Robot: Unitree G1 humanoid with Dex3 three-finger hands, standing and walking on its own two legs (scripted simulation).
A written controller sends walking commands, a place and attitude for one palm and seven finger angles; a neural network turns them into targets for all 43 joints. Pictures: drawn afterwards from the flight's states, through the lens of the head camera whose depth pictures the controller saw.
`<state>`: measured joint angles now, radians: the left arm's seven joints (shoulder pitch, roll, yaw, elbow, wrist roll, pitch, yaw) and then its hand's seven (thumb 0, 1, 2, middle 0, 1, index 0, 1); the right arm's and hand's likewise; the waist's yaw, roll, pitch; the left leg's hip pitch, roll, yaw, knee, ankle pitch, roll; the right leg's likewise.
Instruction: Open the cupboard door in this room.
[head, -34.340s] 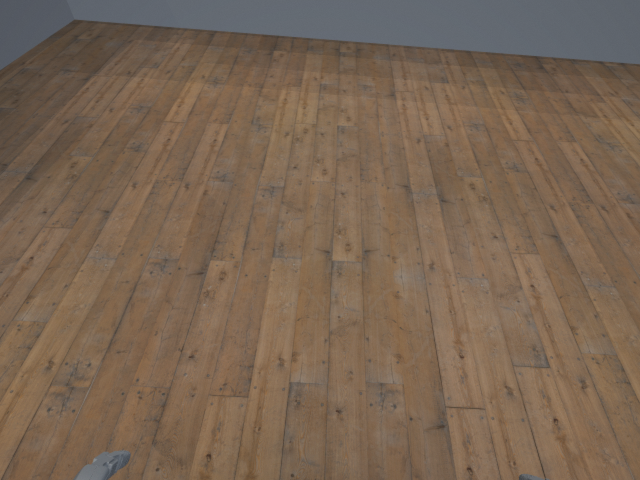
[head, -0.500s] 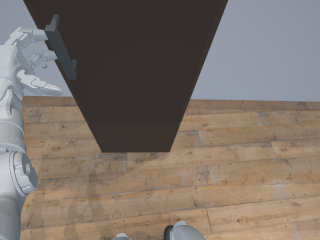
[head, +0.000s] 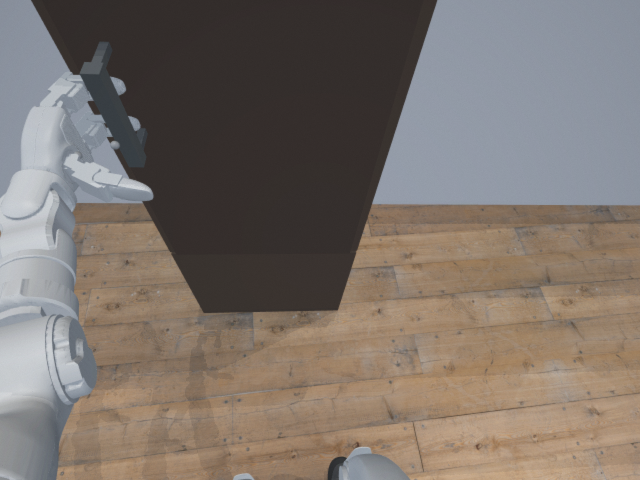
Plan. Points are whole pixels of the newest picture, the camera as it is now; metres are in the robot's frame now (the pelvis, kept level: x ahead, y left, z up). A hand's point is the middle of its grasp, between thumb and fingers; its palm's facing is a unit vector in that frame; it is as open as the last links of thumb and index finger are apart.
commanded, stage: slide the fingers in behind the handle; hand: left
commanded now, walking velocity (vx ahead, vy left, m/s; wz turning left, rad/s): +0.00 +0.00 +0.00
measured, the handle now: (121, 109) +0.54 +0.21 +0.11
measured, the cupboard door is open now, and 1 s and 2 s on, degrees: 0 1 21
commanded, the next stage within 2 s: close the thumb around the handle in 0.50 s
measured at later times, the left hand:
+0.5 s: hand (116, 149) +0.48 +0.20 +0.12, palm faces -0.04 -1.00 -0.01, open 14.1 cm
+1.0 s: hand (122, 147) +0.48 +0.20 +0.12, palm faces -0.04 -1.00 -0.02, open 9.5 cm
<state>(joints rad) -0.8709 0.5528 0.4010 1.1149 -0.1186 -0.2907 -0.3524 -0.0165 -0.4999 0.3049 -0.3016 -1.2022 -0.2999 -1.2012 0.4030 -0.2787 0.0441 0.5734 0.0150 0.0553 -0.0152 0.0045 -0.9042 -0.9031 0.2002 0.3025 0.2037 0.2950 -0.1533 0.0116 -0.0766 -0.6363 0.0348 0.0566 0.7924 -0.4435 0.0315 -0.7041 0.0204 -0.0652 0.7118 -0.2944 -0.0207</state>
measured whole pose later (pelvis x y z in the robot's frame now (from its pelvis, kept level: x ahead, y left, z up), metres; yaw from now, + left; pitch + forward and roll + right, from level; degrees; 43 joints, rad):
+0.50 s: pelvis -0.01 +0.00 +0.00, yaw +1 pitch +15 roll -2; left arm -0.89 0.52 0.36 1.13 -0.14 -0.32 -0.34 -0.02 -0.50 0.30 -0.29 -1.20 -0.29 -1.20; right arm 0.41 -0.28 0.04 0.61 0.02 0.03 -0.02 0.01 -0.90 -0.90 0.20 0.30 0.20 0.29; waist -0.14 0.01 -0.07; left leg -0.63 0.03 0.05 0.79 -0.43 0.03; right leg -0.70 0.01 -0.07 0.72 -0.28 -0.02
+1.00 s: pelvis -0.01 +0.00 +0.00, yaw +0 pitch +16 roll -2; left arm -0.89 0.51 0.37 1.13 -0.13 -0.33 -0.33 -0.01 0.15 0.58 -0.35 -1.27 -0.34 -1.27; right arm 0.42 -0.28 0.04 0.61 0.01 0.02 -0.02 0.01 -0.90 -0.90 0.20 0.30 0.20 0.30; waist -0.14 0.02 -0.07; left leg -0.64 0.02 0.06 0.79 -0.43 0.03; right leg -0.71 0.01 -0.06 0.72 -0.28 -0.02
